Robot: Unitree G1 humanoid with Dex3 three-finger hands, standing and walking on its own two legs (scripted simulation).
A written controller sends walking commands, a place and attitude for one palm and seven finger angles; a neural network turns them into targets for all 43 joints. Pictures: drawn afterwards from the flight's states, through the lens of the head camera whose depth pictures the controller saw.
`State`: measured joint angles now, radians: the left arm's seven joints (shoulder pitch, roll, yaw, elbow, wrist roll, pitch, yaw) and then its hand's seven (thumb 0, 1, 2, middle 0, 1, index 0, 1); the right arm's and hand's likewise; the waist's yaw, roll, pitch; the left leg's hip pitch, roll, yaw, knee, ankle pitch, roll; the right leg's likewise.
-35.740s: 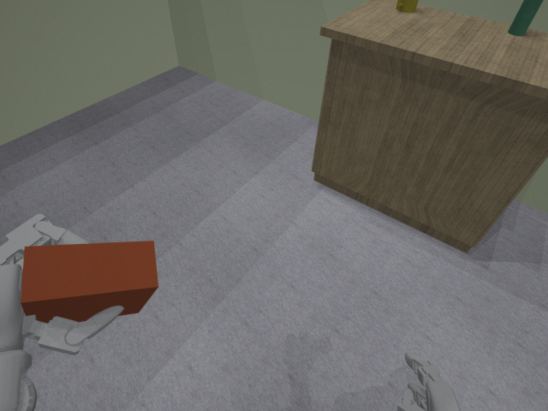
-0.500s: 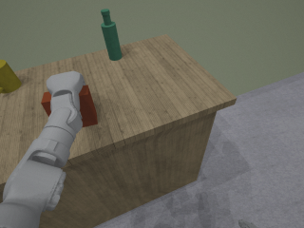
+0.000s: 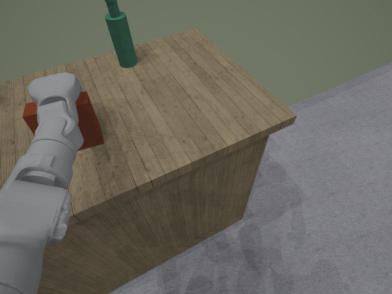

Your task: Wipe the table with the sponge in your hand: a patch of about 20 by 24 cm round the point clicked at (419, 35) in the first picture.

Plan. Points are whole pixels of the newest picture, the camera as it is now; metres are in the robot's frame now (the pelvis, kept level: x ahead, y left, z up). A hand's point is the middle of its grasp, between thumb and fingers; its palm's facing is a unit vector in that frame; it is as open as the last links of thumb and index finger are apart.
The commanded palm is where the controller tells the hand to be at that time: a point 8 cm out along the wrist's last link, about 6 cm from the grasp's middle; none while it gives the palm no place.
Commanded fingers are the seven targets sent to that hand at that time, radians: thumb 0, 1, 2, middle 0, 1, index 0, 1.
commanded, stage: wipe forward along the third lane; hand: left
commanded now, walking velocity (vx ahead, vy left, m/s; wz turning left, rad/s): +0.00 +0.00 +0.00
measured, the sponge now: (70, 131) +0.45 +0.27 +0.09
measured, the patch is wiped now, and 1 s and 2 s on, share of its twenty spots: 1.00 1.00 1.00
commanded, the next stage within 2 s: wipe back along the third lane in 0.38 s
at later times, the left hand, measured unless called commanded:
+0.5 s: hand (58, 100) +0.51 +0.30 +0.13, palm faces -0.10 +0.00 -0.99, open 9.6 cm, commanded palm +0.48 +0.29 +0.16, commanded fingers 0.00 0.10 1.30 -1.20 -1.60 -1.20 -1.60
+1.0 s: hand (58, 110) +0.47 +0.29 +0.13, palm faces -0.01 +0.00 -1.00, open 9.7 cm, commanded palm +0.43 +0.26 +0.16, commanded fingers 0.00 0.10 1.30 -1.20 -1.60 -1.20 -1.60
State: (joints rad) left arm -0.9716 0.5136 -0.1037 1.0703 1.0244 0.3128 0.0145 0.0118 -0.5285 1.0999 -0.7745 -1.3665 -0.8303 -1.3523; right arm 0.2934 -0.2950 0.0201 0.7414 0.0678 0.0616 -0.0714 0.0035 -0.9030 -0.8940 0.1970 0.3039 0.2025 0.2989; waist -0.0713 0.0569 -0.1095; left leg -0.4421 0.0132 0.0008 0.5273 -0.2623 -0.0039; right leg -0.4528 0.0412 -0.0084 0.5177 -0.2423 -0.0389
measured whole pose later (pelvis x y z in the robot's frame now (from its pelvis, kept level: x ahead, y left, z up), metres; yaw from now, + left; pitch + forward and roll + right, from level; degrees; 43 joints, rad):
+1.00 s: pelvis +0.03 +0.03 +0.00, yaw +0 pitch +10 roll -1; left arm -0.84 0.42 -0.20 0.83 0.99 0.49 0.03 -0.03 -0.46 1.08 -0.70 -1.45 -0.73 -1.46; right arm 0.21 -0.28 0.02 0.70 0.07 0.11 -0.03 0.00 -0.90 -0.89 0.20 0.30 0.20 0.30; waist 0.00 0.06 -0.14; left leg -0.38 -0.02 0.01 0.53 -0.32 0.04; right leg -0.38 0.01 0.01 0.50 -0.29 0.00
